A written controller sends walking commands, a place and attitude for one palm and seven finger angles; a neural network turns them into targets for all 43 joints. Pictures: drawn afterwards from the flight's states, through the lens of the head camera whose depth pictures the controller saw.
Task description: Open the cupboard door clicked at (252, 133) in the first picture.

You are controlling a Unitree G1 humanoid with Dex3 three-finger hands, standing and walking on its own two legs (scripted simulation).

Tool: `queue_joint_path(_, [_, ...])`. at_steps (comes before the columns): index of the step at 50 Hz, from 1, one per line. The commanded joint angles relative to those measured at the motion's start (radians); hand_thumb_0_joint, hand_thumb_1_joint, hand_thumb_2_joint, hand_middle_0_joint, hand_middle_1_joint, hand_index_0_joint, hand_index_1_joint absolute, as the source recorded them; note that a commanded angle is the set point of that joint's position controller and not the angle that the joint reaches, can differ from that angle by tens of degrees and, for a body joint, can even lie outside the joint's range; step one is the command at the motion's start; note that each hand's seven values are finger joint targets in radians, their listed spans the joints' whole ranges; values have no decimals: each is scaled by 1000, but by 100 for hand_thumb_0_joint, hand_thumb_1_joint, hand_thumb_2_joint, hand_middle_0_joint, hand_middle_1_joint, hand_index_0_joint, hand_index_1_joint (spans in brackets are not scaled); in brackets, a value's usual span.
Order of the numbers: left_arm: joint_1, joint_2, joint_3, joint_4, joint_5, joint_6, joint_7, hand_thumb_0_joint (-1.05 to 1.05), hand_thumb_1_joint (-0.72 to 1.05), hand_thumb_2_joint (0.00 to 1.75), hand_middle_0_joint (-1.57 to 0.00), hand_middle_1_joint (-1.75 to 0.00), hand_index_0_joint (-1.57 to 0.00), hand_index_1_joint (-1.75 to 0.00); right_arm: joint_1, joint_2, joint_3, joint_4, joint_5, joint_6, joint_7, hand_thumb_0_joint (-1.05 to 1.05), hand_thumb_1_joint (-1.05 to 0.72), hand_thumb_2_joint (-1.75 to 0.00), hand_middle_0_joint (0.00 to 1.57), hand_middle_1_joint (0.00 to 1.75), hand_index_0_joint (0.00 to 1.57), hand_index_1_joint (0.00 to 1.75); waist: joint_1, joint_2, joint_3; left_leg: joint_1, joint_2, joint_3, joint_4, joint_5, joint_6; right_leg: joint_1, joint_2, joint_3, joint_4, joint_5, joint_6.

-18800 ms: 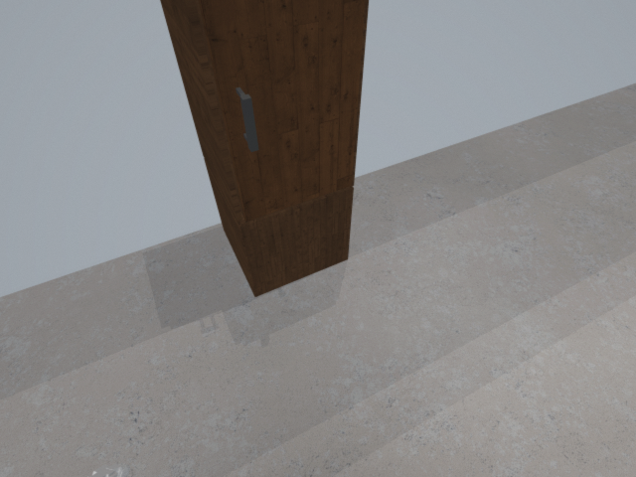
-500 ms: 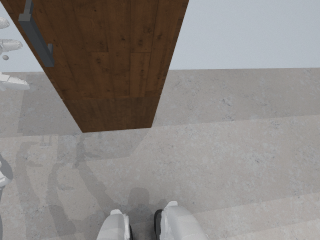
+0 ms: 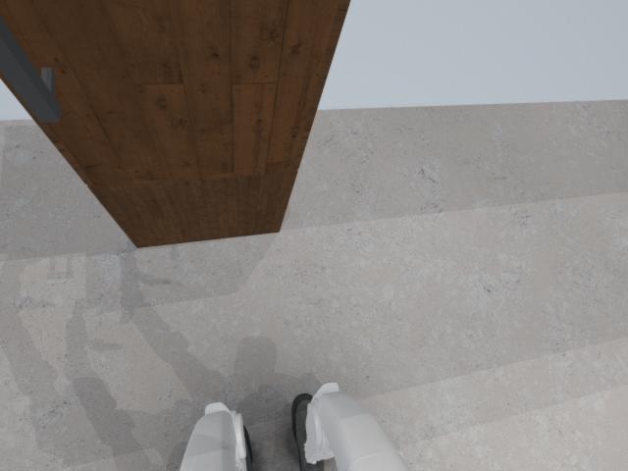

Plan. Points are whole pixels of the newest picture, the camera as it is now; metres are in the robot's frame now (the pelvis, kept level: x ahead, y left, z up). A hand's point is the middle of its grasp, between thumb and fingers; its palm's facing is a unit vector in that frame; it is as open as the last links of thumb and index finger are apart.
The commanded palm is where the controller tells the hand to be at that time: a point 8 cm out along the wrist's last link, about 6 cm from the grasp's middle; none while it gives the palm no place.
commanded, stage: move the hooked fingers beside the handle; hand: left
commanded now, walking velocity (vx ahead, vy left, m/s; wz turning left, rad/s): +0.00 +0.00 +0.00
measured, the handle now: (20, 53) +0.56 +0.25 +0.07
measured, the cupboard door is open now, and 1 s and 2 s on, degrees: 0 0 0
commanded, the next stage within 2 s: slide the fingers in behind the handle in 0.44 s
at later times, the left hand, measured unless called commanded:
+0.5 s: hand out of the picture +0.51 +0.29 +0.08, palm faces +0.07 -1.00 -0.02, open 14.0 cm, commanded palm +0.50 +0.33 +0.07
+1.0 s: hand out of the picture +0.51 +0.27 +0.08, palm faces +0.05 -1.00 -0.01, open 14.0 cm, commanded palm +0.50 +0.30 +0.07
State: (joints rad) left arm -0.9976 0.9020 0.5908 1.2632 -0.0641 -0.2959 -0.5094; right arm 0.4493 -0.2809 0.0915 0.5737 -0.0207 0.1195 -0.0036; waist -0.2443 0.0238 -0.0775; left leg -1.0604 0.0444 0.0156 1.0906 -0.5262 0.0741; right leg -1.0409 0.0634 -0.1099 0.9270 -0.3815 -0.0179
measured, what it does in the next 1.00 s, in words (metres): stands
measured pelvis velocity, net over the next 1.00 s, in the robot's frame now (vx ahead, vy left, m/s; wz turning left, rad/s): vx -0.01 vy -0.01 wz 0.02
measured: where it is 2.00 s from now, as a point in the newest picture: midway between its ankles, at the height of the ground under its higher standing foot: (275, 467)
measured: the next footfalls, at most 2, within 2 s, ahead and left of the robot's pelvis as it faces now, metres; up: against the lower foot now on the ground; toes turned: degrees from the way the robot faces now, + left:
none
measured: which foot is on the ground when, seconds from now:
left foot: down 0.00-1.00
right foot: down 0.00-1.00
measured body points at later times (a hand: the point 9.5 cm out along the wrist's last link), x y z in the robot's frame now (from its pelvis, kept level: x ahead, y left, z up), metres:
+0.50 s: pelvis +0.00 +0.00 +0.01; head +0.16 +0.05 +0.42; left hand +0.50 +0.35 +0.08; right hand +0.00 -0.27 -0.08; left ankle -0.02 +0.06 -0.66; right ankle +0.02 -0.12 -0.66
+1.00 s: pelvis -0.01 -0.01 +0.00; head +0.16 +0.03 +0.42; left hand +0.50 +0.32 +0.08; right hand -0.03 -0.28 -0.09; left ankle -0.02 +0.06 -0.66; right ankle +0.02 -0.12 -0.66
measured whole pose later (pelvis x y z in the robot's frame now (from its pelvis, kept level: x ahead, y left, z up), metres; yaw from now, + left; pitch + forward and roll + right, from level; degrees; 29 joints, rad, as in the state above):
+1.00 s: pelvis -0.01 -0.01 +0.00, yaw +1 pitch +25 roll -5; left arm -0.98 0.77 0.51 1.25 -0.08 -0.34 -0.43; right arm 0.43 -0.29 0.08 0.59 -0.02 0.11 0.00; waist -0.23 0.02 -0.08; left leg -1.01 0.04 0.01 1.07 -0.51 0.06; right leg -1.00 0.06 -0.11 0.93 -0.38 -0.03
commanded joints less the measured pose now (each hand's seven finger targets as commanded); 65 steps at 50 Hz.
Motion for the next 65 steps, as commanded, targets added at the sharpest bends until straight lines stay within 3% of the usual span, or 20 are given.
queue_joint_path(1, [-372,307,13,-231,-36,-71,-3,0,-50,30,-30,-120,-30,-120,218,-237,-85,-11,1,0,-20,0,-90,-90,20,30,20,30,20,303,-541,543,27,-134,-100,765,-71,191,16,48,-41,322,-5])
queue_joint_path(3, [-365,293,4,-226,-35,-72,0,0,-50,30,-30,-120,-30,-120,217,-236,-86,-8,0,0,-21,0,-90,-90,20,30,20,30,17,281,-533,544,27,-138,-100,761,-72,186,16,45,-42,311,-4])
queue_joint_path(7, [-357,229,-25,-296,-48,-93,5,0,-50,30,-30,-120,-30,-120,218,-228,-95,-2,-3,7,-16,0,-90,-90,20,30,20,30,31,352,-579,689,40,-168,-105,916,-106,133,16,33,-47,312,-8])
queue_joint_path(9, [-335,161,-57,-262,-64,-84,5,0,-50,30,-30,-120,-30,-120,211,-224,-95,1,-2,10,-12,0,-90,-90,20,30,20,30,21,295,-535,665,38,-163,-110,872,-96,133,18,31,-61,299,-6])
queue_joint_path(14, [-342,185,-51,-216,-44,-72,39,0,-50,30,-30,-120,-30,-120,194,-225,-91,-13,2,10,-20,0,-90,-90,20,30,20,30,19,232,-463,543,21,-136,-125,740,-79,190,13,42,-63,299,-4])
queue_joint_path(16, [-369,196,-48,-262,-37,-96,54,0,-50,30,-30,-120,-30,-120,194,-223,-91,-16,0,8,-20,0,-90,-90,20,30,20,30,28,278,-512,591,23,-143,-123,780,-91,187,13,43,-53,305,-9])
queue_joint_path(20, [-382,199,-34,-246,-45,-119,64,0,-50,30,-30,-120,-30,-120,184,-224,-92,-16,-1,-4,-20,0,-90,-90,20,30,20,30,20,242,-504,549,19,-136,-118,732,-82,219,12,50,-50,312,-11])
queue_joint_path(23, [-333,247,-6,-227,-31,-113,58,0,-50,30,-30,-120,-30,-120,179,-225,-93,-20,0,-11,-22,0,-90,-90,20,30,20,30,41,254,-531,530,15,-126,-121,722,-79,262,9,55,-48,326,-8])
queue_joint_path(25, [-342,214,-33,-201,-37,-107,48,0,-50,30,-30,-120,-30,-120,176,-224,-86,-22,5,-9,-22,0,-90,-90,20,30,20,30,25,228,-489,500,12,-121,-120,682,-69,245,11,56,-50,315,-9])
queue_joint_path(27, [-357,245,-26,-186,-32,-103,43,0,-50,30,-30,-120,-30,-120,171,-228,-85,-23,6,-10,-27,0,-90,-90,20,30,20,30,25,224,-480,461,8,-116,-124,614,-64,255,9,61,-52,292,-6])
queue_joint_path(31, [-391,196,-56,-219,-51,-117,32,0,-50,30,-30,-120,-30,-120,180,-226,-84,-11,6,-10,-27,0,-90,-90,20,30,20,30,16,260,-517,519,14,-127,-119,646,-72,213,9,56,-47,285,-7])
queue_joint_path(34, [-395,193,-57,-205,-53,-110,36,0,-50,30,-30,-120,-30,-120,182,-227,-83,-8,6,-12,-27,0,-90,-90,20,30,20,30,13,223,-507,471,8,-121,-120,584,-58,236,8,62,-51,277,-5])
queue_joint_path(38, [-397,204,-51,-201,-46,-99,50,0,-50,30,-30,-120,-30,-120,186,-226,-82,-8,6,-13,-28,0,-90,-90,20,30,20,30,16,226,-505,445,5,-114,-119,558,-53,248,6,67,-50,279,-4])
queue_joint_path(41, [-376,221,-29,-251,-42,-112,63,0,-50,30,-30,-120,-30,-120,190,-224,-87,-13,3,-15,-22,0,-90,-90,20,30,20,30,39,272,-569,498,7,-117,-120,625,-63,263,7,65,-42,307,-10])
queue_joint_path(47, [-381,172,-54,-218,-43,-111,90,0,-50,30,-30,-120,-30,-120,183,-220,-86,-10,4,-15,-19,0,-90,-90,20,30,20,30,21,218,-502,451,6,-110,-127,543,-52,255,8,66,-54,273,-5])
queue_joint_path(52, [-360,202,-28,-249,-35,-124,104,0,-50,30,-30,-120,-30,-120,186,-220,-89,-14,0,-20,-18,0,-90,-90,20,30,20,30,41,219,-545,451,2,-106,-130,574,-51,312,6,72,-47,321,-8])
queue_joint_path(54, [-350,117,-82,-251,-45,-126,99,0,-50,30,-30,-120,-30,-120,180,-209,-88,-15,5,-17,-13,0,-90,-90,20,30,20,30,32,223,-524,470,2,-100,-131,579,-52,288,7,71,-55,317,-4])
queue_joint_path(60, [-387,85,-95,-231,-58,-126,107,0,-50,30,-30,-120,-30,-120,176,-209,-88,-8,6,-19,-16,0,-90,-90,20,30,20,30,17,194,-473,440,-2,-100,-136,525,-45,273,6,72,-60,291,-6])
queue_joint_path(61, [-356,113,-73,-214,-53,-125,113,0,-50,30,-30,-120,-30,-120,177,-214,-91,-7,5,-21,-17,0,-90,-90,20,30,20,30,30,186,-479,434,-2,-100,-137,517,-46,281,5,74,-60,285,-6])
queue_joint_path(65, [-416,54,-111,-279,-53,-151,129,0,-50,30,-30,-120,-30,-120,178,-205,-93,-3,-1,-23,-13,0,-90,-90,20,30,20,30,22,255,-532,530,4,-119,-126,608,-63,224,4,63,-44,288,-10])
